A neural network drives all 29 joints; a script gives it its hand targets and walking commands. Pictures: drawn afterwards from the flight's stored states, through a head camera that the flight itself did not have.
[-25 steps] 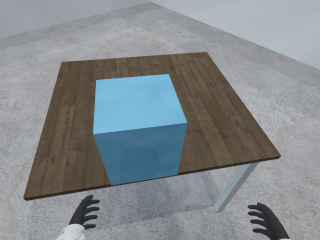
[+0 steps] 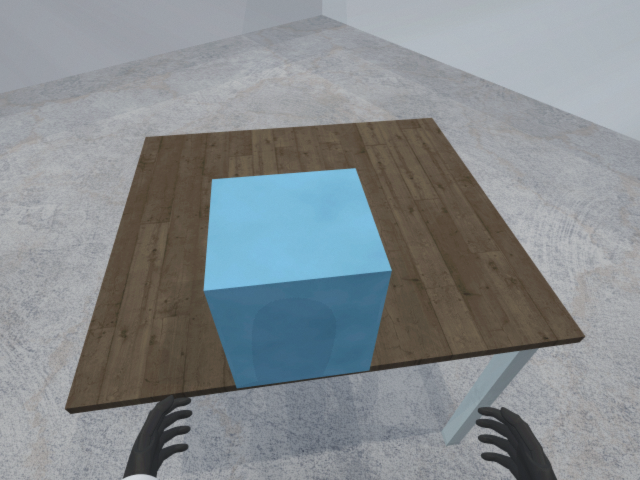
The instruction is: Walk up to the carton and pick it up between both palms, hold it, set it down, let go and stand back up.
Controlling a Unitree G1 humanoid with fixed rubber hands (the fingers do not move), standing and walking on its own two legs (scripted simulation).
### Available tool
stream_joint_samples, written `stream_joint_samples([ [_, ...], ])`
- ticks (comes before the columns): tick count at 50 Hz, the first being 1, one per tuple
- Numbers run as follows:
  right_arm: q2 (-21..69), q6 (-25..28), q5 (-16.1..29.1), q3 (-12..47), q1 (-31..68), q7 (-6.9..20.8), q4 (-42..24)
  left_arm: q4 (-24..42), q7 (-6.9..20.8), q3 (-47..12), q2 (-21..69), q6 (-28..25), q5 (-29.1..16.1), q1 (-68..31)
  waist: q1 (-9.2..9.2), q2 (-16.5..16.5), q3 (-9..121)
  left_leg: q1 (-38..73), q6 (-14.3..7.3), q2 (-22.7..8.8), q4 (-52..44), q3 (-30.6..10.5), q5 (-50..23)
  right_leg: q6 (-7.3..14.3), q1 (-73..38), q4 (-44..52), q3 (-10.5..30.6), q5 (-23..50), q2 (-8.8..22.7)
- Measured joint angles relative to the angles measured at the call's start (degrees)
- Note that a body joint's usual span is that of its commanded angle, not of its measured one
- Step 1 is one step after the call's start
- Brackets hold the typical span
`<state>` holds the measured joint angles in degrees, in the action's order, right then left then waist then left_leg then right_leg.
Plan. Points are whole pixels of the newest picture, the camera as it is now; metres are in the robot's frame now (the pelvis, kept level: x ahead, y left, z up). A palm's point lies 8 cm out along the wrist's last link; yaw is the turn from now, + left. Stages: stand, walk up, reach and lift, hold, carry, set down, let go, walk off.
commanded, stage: reach and lift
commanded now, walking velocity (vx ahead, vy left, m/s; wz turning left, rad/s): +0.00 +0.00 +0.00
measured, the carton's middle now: (295, 280) +0.40 +0.07 +0.01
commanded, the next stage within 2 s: none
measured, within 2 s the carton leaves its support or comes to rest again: neither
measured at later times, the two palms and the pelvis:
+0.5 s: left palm (138, 450) +0.17 +0.23 -0.01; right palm (507, 424) +0.20 -0.20 -0.01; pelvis +0.01 -0.01 +0.00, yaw +2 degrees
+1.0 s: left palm (129, 365) +0.24 +0.25 +0.05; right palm (491, 342) +0.27 -0.18 +0.05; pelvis +0.01 -0.01 +0.00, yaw +2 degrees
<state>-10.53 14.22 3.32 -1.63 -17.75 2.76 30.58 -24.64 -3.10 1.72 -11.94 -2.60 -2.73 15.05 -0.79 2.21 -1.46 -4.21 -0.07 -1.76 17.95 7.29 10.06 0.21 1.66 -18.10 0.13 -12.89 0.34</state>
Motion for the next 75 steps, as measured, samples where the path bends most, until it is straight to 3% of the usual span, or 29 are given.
stream_joint_samples([
  [12,-0.3,3.1,6.0,3.0,-0.2,-0.5,-2.1,2.7,0.3,-0.4,0.4,-6.3,-0.7,2.7,-1.6,0.4,1.1,1.2,0.5,-0.3,0.5,-0.9,1.0,0.4,-2.3,1.1,-0.9,-0.5,-0.4],
  [26,1.5,4.6,7.5,4.5,1.7,-2.6,-7.3,2.6,1.8,-1.5,-1.5,-13.4,-5.9,0.0,-1.93,-0.7,1.4,-1.0,0.8,-0.4,2.5,-2.2,1.3,0.7,-0.2,-1.6,-2.1,-1.7,-0.4],
  [32,1.9,3.9,8.4,5.4,4.3,-3.6,-7.7,1.7,2.6,-1.5,-2.0,-13.9,-7.3,-2.6,-2.03,-0.2,1.2,-1.8,0.9,-0.4,3.1,-2.6,1.4,0.9,0.5,-2.5,-2.5,-2.1,-0.4],
  [42,1.3,-3.1,9.9,5.2,10.2,-5.8,-12.1,8.6,2.8,0.1,-3.1,-4.5,-8.2,-7.2,-2.07,0.4,1.1,-1.7,0.9,-0.3,2.3,-2.6,1.0,0.8,0.4,-1.5,-2.5,-1.7,-0.4],
  [56,-1.8,-16.7,12.5,3.9,16.7,-8.5,-20.8,21.3,4.0,5.5,-1.1,15.9,-6.6,-14.0,-2.32,-1.2,0.5,-0.4,0.6,-0.3,-0.1,-1.8,0.1,0.4,-1.2,2.1,-1.7,0.3,-0.5],
  [65,-3.1,-21.0,13.9,3.8,23.9,-9.6,-22.0,23.2,3.8,8.2,-1.0,22.2,-6.2,-20.5,-1.98,-0.8,-0.1,-2.5,0.8,-0.7,-0.3,-2.0,-0.9,0.5,1.0,2.0,-1.8,1.1,-0.8],
  [75,-4.4,-26.4,16.2,4.1,34.0,-10.8,-17.1,19.7,3.7,10.3,-2.6,28.7,-6.0,-30.4,-1.52,-0.3,1.2,-4.3,0.9,-0.9,-0.1,-2.2,-1.5,0.8,3.2,1.0,-2.0,1.2,-1.0],
])
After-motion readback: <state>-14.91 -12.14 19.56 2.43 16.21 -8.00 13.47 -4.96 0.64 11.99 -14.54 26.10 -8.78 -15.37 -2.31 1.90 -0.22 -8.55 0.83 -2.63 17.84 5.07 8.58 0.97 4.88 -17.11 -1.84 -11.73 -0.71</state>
